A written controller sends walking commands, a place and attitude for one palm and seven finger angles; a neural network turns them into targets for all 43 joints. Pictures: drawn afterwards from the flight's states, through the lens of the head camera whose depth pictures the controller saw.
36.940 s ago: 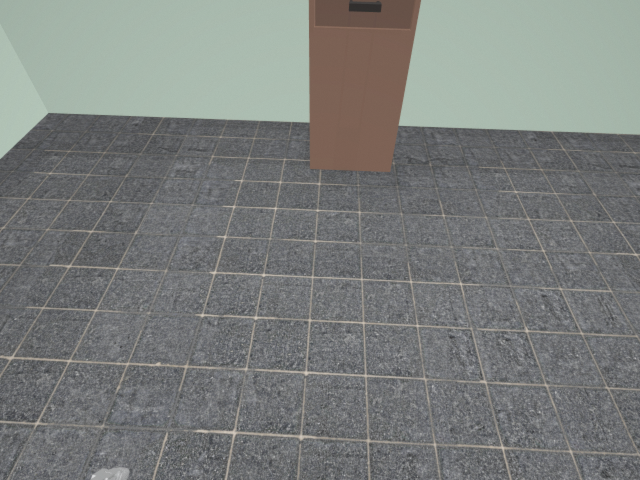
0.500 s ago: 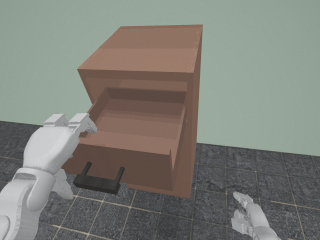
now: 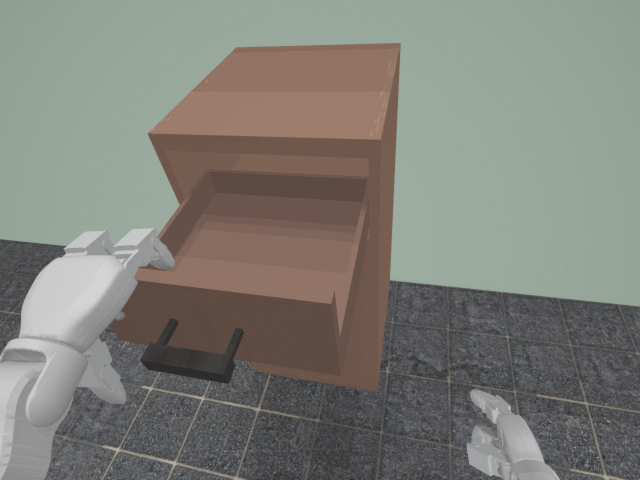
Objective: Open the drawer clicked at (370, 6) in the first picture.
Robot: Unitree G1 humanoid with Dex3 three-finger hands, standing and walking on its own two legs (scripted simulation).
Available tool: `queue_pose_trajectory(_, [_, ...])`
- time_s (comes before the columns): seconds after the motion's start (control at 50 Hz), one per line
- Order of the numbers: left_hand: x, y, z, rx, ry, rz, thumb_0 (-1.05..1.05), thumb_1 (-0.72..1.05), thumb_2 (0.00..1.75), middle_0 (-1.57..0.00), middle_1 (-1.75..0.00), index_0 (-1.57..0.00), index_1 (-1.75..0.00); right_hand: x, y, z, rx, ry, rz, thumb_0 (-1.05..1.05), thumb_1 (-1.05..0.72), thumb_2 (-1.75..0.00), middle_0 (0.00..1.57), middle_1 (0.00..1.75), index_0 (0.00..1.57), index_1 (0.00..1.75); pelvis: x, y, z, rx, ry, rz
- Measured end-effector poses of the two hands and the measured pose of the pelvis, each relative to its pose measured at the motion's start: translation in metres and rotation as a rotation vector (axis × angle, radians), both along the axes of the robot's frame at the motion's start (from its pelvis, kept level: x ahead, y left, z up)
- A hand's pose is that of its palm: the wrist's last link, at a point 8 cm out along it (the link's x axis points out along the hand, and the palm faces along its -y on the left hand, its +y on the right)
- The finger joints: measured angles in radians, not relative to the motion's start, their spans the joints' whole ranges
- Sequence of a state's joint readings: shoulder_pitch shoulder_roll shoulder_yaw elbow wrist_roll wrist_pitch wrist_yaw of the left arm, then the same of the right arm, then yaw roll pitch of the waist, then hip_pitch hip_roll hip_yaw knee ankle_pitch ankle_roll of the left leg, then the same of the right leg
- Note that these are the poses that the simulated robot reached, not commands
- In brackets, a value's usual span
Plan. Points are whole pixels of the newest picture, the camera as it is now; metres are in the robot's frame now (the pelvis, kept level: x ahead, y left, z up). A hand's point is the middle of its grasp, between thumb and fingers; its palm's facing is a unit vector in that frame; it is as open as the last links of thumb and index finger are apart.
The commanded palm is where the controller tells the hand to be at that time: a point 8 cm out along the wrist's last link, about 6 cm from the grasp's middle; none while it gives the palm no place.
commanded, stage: draw the hand back to the body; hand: left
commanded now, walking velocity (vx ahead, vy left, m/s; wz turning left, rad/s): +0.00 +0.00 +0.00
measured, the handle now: (196, 346) +0.27 +0.23 +0.02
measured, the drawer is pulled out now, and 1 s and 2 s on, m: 0.30 0.30 0.30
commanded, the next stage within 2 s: step back with the hand held close in 1.30 s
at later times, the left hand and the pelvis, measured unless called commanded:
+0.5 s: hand (120, 304) +0.21 +0.22 +0.19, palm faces +0.36 -0.84 -0.40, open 13.4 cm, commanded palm +0.16 +0.27 +0.22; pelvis +0.01 +0.00 +0.00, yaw -1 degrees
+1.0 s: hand (107, 298) +0.22 +0.24 +0.20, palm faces +0.41 -0.83 -0.39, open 9.5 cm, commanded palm +0.16 +0.28 +0.21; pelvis +0.03 +0.00 +0.00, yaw -1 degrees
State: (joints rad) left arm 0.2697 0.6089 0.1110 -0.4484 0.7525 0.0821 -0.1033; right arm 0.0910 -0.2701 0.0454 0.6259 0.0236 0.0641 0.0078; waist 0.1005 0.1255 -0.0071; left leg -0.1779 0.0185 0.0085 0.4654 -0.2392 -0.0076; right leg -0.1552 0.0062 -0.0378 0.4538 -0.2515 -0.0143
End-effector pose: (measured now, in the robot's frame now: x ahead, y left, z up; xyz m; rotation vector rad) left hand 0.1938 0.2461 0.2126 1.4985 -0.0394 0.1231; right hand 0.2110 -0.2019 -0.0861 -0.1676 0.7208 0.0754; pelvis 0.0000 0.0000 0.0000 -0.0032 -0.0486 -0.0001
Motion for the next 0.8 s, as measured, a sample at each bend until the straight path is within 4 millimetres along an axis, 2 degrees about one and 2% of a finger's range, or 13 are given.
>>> queue_pose_trajectory(0.18, [-0.008, 0.001, -0.004, 0.002, 0.018, -0.039, -0.01, -0.49, 0.3, -0.32, -1.2, -0.32, -1.2, 0.003, -0.004, 0.004, -0.026, -0.022, -0.009, 0.01, -0.9, -0.9, 0.2, 0.3, 0.19, 0.3, 0.002, 0.001, -0.001, -0.004, 0.004, 0.002])
queue_pose_trajectory(0.32, [-0.015, 0.013, -0.001, 0.009, 0.002, -0.008, -0.01, -0.49, 0.3, -0.32, -1.2, -0.32, -1.2, 0.006, -0.001, 0.006, -0.032, -0.024, -0.001, 0.01, -0.9, -0.9, 0.2, 0.3, 0.19, 0.3, 0.003, 0.004, -0.001, -0.007, 0.01, 0.003])
queue_pose_trajectory(0.4, [-0.018, 0.018, -0.006, -0.639, -0.175, -0.059, -0.01, -0.48, 0.31, -0.32, -1.19, -0.32, -1.19, 0.002, 0.002, 0.013, -0.04, -0.091, -0.045, 0.01, -0.9, -0.9, 0.2, 0.3, 0.2, 0.3, 0.003, 0.005, -0.001, -0.01, -0.008, -0.003])
queue_pose_trajectory(0.44, [-0.02, 0.017, -0.007, -0.829, -0.28, -0.078, -0.01, -0.45, 0.32, -0.32, -1.17, -0.32, -1.17, -0.003, 0.003, 0.017, -0.054, -0.117, -0.06, 0.01, -0.9, -0.9, 0.2, 0.3, 0.2, 0.3, 0.006, 0.004, 0.0, -0.01, -0.012, -0.008])
queue_pose_trajectory(0.48, [-0.02, 0.016, -0.005, -0.943, -0.367, -0.096, -0.01, -0.41, 0.33, -0.31, -1.15, -0.32, -1.15, -0.009, 0.003, 0.02, -0.068, -0.126, -0.068, 0.01, -0.9, -0.9, 0.2, 0.3, 0.2, 0.3, 0.009, 0.004, 0.001, -0.009, -0.015, -0.011])
queue_pose_trajectory(0.6, [-0.013, 0.021, -0.001, -1.037, -0.472, -0.114, -0.01, -0.26, 0.4, -0.3, -1.05, -0.3, -1.04, -0.023, -0.004, 0.017, -0.095, -0.097, -0.086, 0.01, -0.9, -0.9, 0.2, 0.3, 0.2, 0.3, 0.018, 0.004, 0.002, -0.01, -0.021, -0.017])
queue_pose_trajectory(0.8, [-0.007, 0.023, 0.001, -0.992, -0.41, -0.107, -0.01, 0.07, 0.54, -0.27, -0.83, -0.27, -0.83, -0.021, -0.014, 0.013, -0.091, -0.077, -0.128, 0.01, -0.9, -0.9, 0.2, 0.3, 0.2, 0.3, 0.027, 0.007, 0.002, -0.009, -0.002, -0.03])
